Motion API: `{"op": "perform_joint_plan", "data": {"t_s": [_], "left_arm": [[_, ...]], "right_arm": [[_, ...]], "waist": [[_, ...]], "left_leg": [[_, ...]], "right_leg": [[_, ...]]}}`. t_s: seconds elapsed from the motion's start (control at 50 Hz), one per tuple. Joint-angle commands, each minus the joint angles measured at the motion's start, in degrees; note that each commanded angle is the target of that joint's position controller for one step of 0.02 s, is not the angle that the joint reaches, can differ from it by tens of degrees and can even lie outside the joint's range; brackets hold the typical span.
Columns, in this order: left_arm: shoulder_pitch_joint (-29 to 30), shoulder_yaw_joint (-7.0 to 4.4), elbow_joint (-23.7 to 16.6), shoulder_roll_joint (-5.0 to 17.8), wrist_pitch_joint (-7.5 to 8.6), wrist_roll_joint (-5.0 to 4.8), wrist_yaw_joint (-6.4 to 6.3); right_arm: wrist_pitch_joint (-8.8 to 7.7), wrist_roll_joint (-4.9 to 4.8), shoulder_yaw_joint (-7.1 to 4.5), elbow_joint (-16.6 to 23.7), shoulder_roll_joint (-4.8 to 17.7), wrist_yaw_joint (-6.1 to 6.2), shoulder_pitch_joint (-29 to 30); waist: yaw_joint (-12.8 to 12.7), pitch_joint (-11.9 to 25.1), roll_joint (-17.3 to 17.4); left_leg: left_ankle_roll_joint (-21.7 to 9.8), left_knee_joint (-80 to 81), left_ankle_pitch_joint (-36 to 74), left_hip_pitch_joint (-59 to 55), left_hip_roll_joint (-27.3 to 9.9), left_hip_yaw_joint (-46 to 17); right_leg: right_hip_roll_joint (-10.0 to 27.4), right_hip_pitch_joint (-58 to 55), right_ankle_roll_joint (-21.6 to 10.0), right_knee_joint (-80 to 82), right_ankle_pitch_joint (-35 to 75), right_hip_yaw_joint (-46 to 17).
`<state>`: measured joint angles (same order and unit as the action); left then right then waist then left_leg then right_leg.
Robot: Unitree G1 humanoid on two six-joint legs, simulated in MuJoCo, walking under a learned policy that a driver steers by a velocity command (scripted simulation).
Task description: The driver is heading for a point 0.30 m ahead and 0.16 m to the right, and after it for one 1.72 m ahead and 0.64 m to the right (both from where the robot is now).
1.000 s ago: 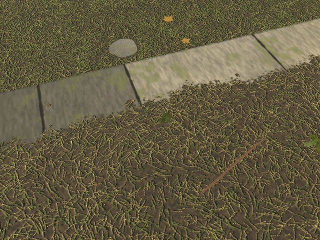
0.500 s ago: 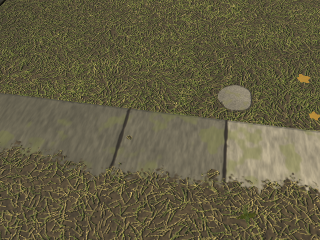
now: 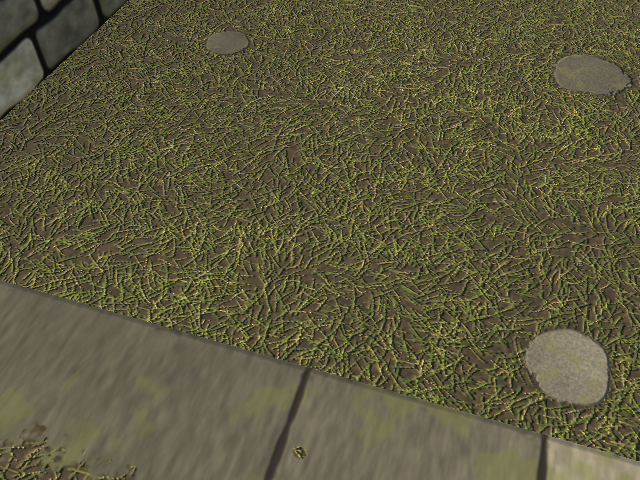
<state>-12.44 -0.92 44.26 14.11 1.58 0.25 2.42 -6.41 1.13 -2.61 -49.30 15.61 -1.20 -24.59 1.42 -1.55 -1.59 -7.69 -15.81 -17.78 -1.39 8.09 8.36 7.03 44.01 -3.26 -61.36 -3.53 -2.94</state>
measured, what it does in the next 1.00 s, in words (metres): walks ahead, turning right: right foot, then left foot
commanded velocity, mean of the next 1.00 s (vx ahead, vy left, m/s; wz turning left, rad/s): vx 0.35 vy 0.00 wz -0.59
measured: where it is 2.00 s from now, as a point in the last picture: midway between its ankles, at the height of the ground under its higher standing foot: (354, 463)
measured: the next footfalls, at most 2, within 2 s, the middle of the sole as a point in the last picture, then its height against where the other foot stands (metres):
right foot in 0.20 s outside the picture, level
left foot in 0.58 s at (350, 406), level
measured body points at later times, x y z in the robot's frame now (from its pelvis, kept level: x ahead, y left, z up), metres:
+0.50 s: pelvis +0.38 -0.05 +0.00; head +0.42 -0.08 +0.45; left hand +0.58 +0.19 -0.10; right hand +0.53 -0.37 -0.05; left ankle +0.62 +0.04 -0.69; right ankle +0.34 -0.08 -0.73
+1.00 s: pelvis +0.49 -0.08 +0.00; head +0.50 -0.11 +0.45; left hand +0.78 +0.00 -0.08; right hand +0.38 -0.35 -0.12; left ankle +0.60 -0.01 -0.69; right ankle +0.42 -0.17 -0.73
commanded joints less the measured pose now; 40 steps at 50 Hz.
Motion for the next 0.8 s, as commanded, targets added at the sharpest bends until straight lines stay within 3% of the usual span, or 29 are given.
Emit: {"op": "perform_joint_plan", "data": {"t_s": [0.02,0.06,0.1,0.14,0.16,0.18,0.2,0.22,0.24,0.26,0.28,0.3,0.34,0.38,0.42,0.48,0.52,0.54,0.56,0.58,0.6,0.62,0.64,0.66,0.68,0.7,0.72,0.76,0.8], "left_arm": [[5.2,-0.43,-3.2,2.5,0.93,-0.33,0.93],[8.5,0.06,-4.2,1.9,1.39,-0.2,1.64],[7.5,-0.15,-3.9,3.3,1.32,0.16,1.9],[-0.5,-1.09,-1.8,6.5,0.75,0.62,1.55],[-10.5,-2.05,1.0,8.5,0.69,1.04,1.21],[-23.1,-3.42,4.4,10.9,0.74,1.45,0.4],[-25.9,-4.54,5.7,12.0,0.77,0.69,-1.11],[-21.0,-5.77,5.1,17.8,0.33,1.35,-1.42],[-19.7,-6.97,2.6,20.3,0.42,0.9,-1.47],[-13.1,-5.03,-3.1,12.5,2.05,0.13,-0.71],[-6.1,-4.48,-4.2,10.2,2.64,-1.36,-0.3],[-1.7,-3.93,-5.9,9.1,3.02,-1.76,-0.27],[1.3,-4.1,-8.1,9.8,3.17,-1.53,-0.97],[0.5,-4.84,-7.7,11.6,2.31,-1.45,-2.45],[-2.6,-5.63,-6.7,12.5,0.01,-2.04,-4.42],[-4.7,-6.22,-6.7,12.2,-2.91,-3.2,-6.38],[-2.9,-5.99,-8.5,10.1,-3.74,-2.46,-6.63],[-0.5,-5.76,-9.8,8.9,-3.83,-1.81,-6.58],[3.7,-5.26,-11.8,7.7,-3.73,-1.36,-6.31],[2.7,-3.74,-13.2,3.6,-3.66,-0.54,-5.71],[-8.1,-3.06,-13.1,1.5,-2.9,-0.17,-4.76],[-14.1,-4.17,-13.1,8.7,-2.21,-1.56,-2.71],[-8.3,-5.64,-11.1,13.7,-2.9,-2.14,-2.59],[-2.7,-6.05,-11.8,14.9,-3.89,-1.82,-2.97],[-0.3,-5.61,-12.6,13.6,-4.84,-1.4,-3.61],[0.6,-4.63,-13.6,10.9,-5.14,-1.15,-3.77],[1.2,-3.65,-14.1,8.4,-4.93,-1.04,-3.78],[1.0,-1.99,-14.1,4.8,-3.79,-0.7,-3.89],[0.7,-1.16,-12.8,3.9,-3.14,-0.03,-3.63]], "right_arm": [[-2.28,-0.67,-0.38,3.2,4.2,0.04,2.7],[-2.57,-0.83,-0.05,2.2,4.9,0.86,0.9],[-2.3,-0.66,-0.19,1.7,7.2,2.29,0.7],[-0.58,0.13,-1.03,2.3,10.4,4.17,2.7],[0.54,0.53,-1.5,3.2,11.7,4.72,5.0],[1.34,0.72,-1.94,4.6,12.7,4.82,9.2],[1.44,0.28,-1.72,4.6,10.5,3.52,11.8],[0.45,0.44,0.43,9.2,1.6,2.79,7.1],[-0.18,-0.66,1.34,11.9,3.2,2.81,4.9],[-2.56,-2.31,1.18,14.9,6.1,1.59,9.1],[-2.97,-2.64,0.57,15.5,6.7,1.28,12.1],[-2.29,-1.96,0.15,15.0,7.5,1.37,11.7],[-0.37,-0.41,-0.6,15.6,8.9,1.92,11.0],[0.22,0.89,0.23,17.8,5.7,2.81,15.8],[1.05,0.13,1.05,19.0,3.0,3.49,18.9],[1.78,-1.58,0.67,20.7,3.8,3.21,23.6],[1.41,-1.67,-0.1,20.6,5.4,2.67,24.4],[1.01,-1.46,-0.76,19.8,6.3,2.52,22.5],[0.36,-0.93,-1.45,17.5,7.0,2.5,16.0],[0.33,0.19,-1.69,16.0,8.1,3.03,9.9],[1.17,1.78,-1.17,18.1,8.4,3.19,11.5],[1.9,0.69,-2.22,18.0,10.1,3.3,15.3],[2.28,0.31,-1.79,20.4,5.4,3.95,18.7],[3.2,0.04,-0.99,20.4,3.5,4.21,19.2],[3.93,0.02,-0.81,20.2,4.2,4.18,19.6],[4.43,-0.01,-1.22,19.1,5.9,4.19,20.5],[4.58,0.35,-1.61,18.2,7.0,4.08,19.6],[4.8,0.34,-1.9,16.2,7.8,3.25,18.0],[5.04,-0.89,-1.81,14.6,7.6,2.13,17.5]], "waist": [[-0.5,-5.7,2.6],[0.3,-5.6,3.0],[-1.3,-3.0,5.3],[-6.1,1.6,8.0],[-10.8,5.8,7.9],[-16.9,9.8,6.9],[-18.0,8.1,-0.8],[-6.8,8.2,-15.1],[-7.4,22.0,-6.7],[-6.5,20.6,-1.7],[-1.9,9.1,6.6],[1.3,3.8,9.6],[3.8,-0.4,9.1],[2.4,-0.4,7.1],[-0.2,5.8,2.0],[-2.8,10.5,-3.0],[-2.8,9.1,-5.9],[-1.4,9.3,-7.0],[2.3,11.4,-7.0],[3.2,17.8,1.4],[-3.0,22.6,15.6],[-6.9,25.9,22.7],[-2.9,19.6,13.0],[-1.4,14.2,6.0],[-1.2,10.7,3.4],[-2.2,7.2,3.4],[-2.2,6.2,3.8],[-2.2,9.2,6.1],[-2.2,12.2,8.4]], "left_leg": [[4.6,10.9,37.6,10.4,-12.4,1.5],[5.9,11.5,47.1,5.6,-13.9,3.7],[7.6,6.9,67.1,-1.8,-15.6,5.6],[8.6,-6.1,84.9,-7.0,-17.5,6.1],[8.7,-19.6,88.2,-4.9,-18.1,5.6],[8.7,-37.8,81.4,1.8,-18.4,4.0],[9.0,-61.9,34.9,12.2,-9.5,4.7],[11.9,-83.2,-16.1,39.6,-1.4,-1.4],[11.0,-87.4,-12.6,46.5,-2.4,-12.8],[8.7,-82.2,-12.2,45.6,-3.4,-20.4],[7.6,-74.9,-9.0,46.3,-5.7,-18.2],[8.3,-70.6,-7.0,43.4,-7.6,-17.5],[10.3,-57.0,-4.5,35.1,-9.9,-15.9],[12.3,-42.4,0.1,30.2,-7.5,-11.8],[13.3,-30.2,8.2,26.3,-3.5,-10.9],[13.3,-18.0,17.5,23.4,0.1,-11.8],[12.8,-12.6,19.9,21.5,-0.3,-14.2],[12.2,-10.4,22.4,18.5,-1.1,-15.0],[10.4,-5.7,29.1,11.0,-4.1,-16.6],[5.1,-5.6,39.0,-2.3,-16.0,-25.5],[-5.1,-10.1,61.7,-13.6,-29.7,-41.9],[-13.0,-8.3,43.8,-12.2,-39.3,-54.5],[-11.3,-7.3,31.8,-6.0,-32.6,-46.2],[-7.6,-6.9,24.2,0.3,-27.3,-36.6],[-5.5,-5.0,21.8,7.1,-23.5,-32.0],[-4.8,-3.5,22.3,12.9,-21.4,-28.5],[-4.5,-2.3,26.0,16.3,-19.6,-25.1],[-5.8,-2.4,36.9,16.6,-18.4,-22.0],[-6.5,-2.5,36.4,15.8,-18.3,-21.4]], "right_leg": [[-2.1,-6.3,-1.9,10.5,11.6,6.8],[-3.9,-8.5,-3.4,18.1,15.6,10.3],[-7.8,-12.3,-5.2,22.3,15.3,13.6],[-12.5,-19.4,-6.2,23.6,8.1,15.5],[-14.7,-29.0,-7.0,23.9,5.5,15.1],[-13.3,-41.1,-9.5,27.0,5.2,9.9],[-9.6,-47.7,-11.7,32.7,10.1,4.3],[2.3,-63.0,-18.6,22.2,49.5,-15.3],[9.1,-70.0,-26.5,31.3,42.8,-31.2],[8.0,-64.4,-24.3,39.4,18.0,-36.8],[5.4,-50.5,-21.3,44.3,8.1,-33.1],[4.3,-40.0,-20.0,45.9,10.3,-30.2],[-1.8,-25.9,-16.9,47.2,19.7,-21.4],[-8.4,-19.2,-13.5,43.3,33.2,-14.1],[-11.9,-21.6,-8.4,38.2,36.7,-11.8],[-13.3,-26.1,-1.9,33.7,24.7,-15.3],[-13.1,-27.5,-0.4,31.2,15.1,-19.8],[-13.3,-27.7,0.0,28.0,12.3,-21.3],[-14.4,-26.4,1.0,20.3,10.1,-20.6],[-17.9,-21.4,3.0,5.3,-12.1,-14.8],[-22.6,-10.7,4.9,-6.4,-41.4,-12.3],[-14.7,-5.1,6.1,-17.5,-37.3,-10.2],[-10.9,-4.0,7.6,-20.0,-31.0,-7.6],[-9.5,-3.2,8.3,-20.2,-25.3,-5.3],[-8.5,-5.2,8.3,-17.5,-22.7,-4.1],[-7.7,-7.3,7.8,-13.3,-21.8,-2.9],[-7.8,-10.3,7.1,-9.3,-21.4,-1.1],[-9.0,-16.2,6.3,0.4,-23.5,0.7],[-8.6,-22.3,5.6,10.5,-21.1,0.6]]}}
